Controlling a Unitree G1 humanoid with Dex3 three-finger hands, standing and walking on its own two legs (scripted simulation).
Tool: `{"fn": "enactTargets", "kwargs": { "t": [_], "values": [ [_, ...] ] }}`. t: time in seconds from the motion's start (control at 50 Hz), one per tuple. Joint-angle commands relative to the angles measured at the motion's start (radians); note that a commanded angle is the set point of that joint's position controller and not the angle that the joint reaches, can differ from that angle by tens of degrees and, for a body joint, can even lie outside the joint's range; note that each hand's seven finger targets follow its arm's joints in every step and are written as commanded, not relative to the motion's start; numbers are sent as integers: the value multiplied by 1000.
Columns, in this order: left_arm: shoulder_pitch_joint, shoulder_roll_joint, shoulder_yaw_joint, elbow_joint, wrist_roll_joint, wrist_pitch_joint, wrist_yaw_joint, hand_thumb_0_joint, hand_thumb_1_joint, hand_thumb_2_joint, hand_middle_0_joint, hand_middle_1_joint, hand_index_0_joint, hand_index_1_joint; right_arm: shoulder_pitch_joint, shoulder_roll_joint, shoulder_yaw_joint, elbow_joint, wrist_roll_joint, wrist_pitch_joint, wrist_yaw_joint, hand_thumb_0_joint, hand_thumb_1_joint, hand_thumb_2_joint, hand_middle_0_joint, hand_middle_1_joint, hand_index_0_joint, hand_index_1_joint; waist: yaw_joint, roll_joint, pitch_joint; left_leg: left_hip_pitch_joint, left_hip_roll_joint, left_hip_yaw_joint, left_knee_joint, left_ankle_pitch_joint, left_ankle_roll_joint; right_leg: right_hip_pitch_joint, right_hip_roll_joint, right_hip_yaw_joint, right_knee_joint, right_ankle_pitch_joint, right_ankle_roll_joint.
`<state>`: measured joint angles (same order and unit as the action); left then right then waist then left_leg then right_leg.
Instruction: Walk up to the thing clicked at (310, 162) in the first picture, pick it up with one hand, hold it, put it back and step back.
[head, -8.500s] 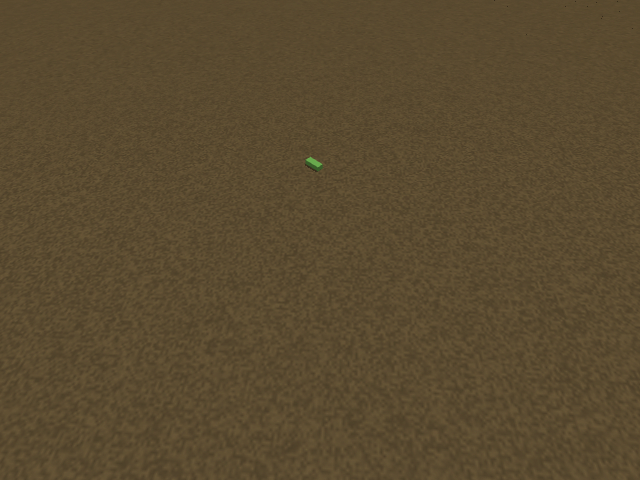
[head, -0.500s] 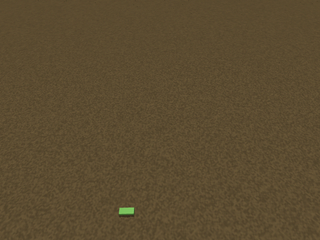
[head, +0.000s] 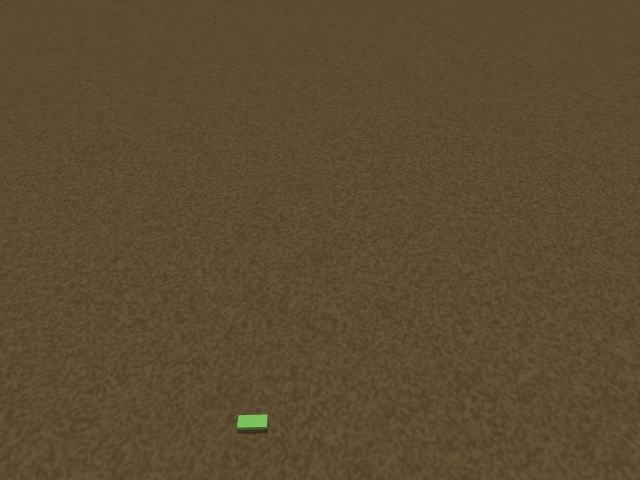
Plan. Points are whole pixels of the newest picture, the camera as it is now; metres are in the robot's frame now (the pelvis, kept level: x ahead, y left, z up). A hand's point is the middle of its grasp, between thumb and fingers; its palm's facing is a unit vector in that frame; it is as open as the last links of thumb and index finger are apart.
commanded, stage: stand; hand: left
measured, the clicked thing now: (253, 422) +0.40 +0.24 -0.77
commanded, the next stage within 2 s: none
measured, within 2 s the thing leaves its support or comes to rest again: neither
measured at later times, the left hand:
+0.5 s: hand out of the picture +0.07 +0.26 -0.16, palm faces -0.03 -0.94 -0.35, open 7.4 cm
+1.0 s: hand out of the picture +0.07 +0.26 -0.16, palm faces -0.03 -0.94 -0.35, open 7.4 cm
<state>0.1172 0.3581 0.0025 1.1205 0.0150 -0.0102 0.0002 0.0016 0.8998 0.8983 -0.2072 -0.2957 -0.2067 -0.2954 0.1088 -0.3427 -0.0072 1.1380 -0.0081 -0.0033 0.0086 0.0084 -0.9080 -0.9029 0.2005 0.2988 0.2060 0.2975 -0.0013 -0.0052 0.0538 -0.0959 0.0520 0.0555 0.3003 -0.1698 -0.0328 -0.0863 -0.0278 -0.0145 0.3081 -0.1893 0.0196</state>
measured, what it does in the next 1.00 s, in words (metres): stands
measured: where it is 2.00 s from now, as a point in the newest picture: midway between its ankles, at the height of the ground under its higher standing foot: outside the picture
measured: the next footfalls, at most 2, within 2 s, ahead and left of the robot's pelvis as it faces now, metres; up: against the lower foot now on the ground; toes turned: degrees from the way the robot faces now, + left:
none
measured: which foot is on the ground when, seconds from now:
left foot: down 0.00-1.00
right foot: down 0.00-1.00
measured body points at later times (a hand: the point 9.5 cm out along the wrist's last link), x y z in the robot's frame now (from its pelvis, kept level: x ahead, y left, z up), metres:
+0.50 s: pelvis +0.00 +0.00 +0.00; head +0.01 +0.00 +0.45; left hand +0.07 +0.31 -0.13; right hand +0.07 -0.30 -0.13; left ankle +0.00 +0.14 -0.75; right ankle -0.01 -0.13 -0.75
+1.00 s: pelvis +0.00 +0.00 +0.00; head +0.02 +0.00 +0.45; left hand +0.07 +0.31 -0.13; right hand +0.07 -0.30 -0.13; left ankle +0.00 +0.14 -0.75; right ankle -0.01 -0.13 -0.75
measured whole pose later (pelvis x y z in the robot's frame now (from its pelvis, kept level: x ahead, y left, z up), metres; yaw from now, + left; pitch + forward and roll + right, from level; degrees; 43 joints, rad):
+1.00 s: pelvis +0.00 +0.00 +0.00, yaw +0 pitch -2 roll +0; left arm 0.12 0.36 0.00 1.12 0.01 -0.01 0.00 0.00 0.90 0.90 -0.21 -0.30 -0.21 -0.30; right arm 0.11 -0.34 -0.01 1.13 -0.01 0.00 0.01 0.01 -0.91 -0.90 0.20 0.30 0.21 0.30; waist 0.00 -0.01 0.06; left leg -0.10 0.05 0.05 0.30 -0.18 -0.03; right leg -0.09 -0.03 -0.02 0.31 -0.19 0.02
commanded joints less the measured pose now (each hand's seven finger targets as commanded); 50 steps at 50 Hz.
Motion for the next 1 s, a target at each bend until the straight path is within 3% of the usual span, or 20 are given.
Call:
{"fn": "enactTargets", "kwargs": {
  "t": [0.0, 0.1, 0.2, 0.9, 0.98],
  "values": [
    [-31, 207, 35, -59, -6, -21, 10, 0, 900, 900, -200, -300, -200, -300, -35, -218, -37, -57, -4, -23, -12, 0, -900, -900, 200, 300, 200, 300, -3, 22, -82, 30, 100, -76, -35, 144, 37, -12, -114, 76, -51, 176, -36],
    [-21, 208, 35, -54, -5, -20, 9, 0, 900, 900, -200, -300, -200, -300, -36, -221, -38, -58, -3, -22, -13, 0, -900, -900, 200, 300, 200, 300, -1, 5, -64, 37, 104, -83, -37, 129, 37, -33, -110, 74, -48, 142, -36],
    [-26, 212, 37, -58, -3, -21, 10, 0, 900, 900, -200, -300, -200, -300, -36, -221, -40, -61, -3, -22, -14, 0, -900, -900, 200, 300, 200, 300, -4, 10, -94, 47, 103, -74, -24, 150, 41, -10, -117, 80, -44, 192, -38],
    [-27, 210, 35, -55, -6, -22, 10, 0, 900, 900, -200, -300, -200, -300, -30, -219, -39, -60, -3, -20, -12, 0, -900, -900, 200, 300, 200, 300, -6, 7, -81, 28, 99, -80, -27, 135, 42, -9, -117, 75, -49, 171, -36],
    [-28, 209, 35, -56, -7, -22, 11, 0, 900, 900, -200, -300, -200, -300, -34, -216, -38, -61, -3, -22, -12, 0, -900, -900, 200, 300, 200, 300, -3, 6, -83, 34, 100, -79, -26, 180, 39, -6, -115, 69, -39, 205, -37]
  ]
}}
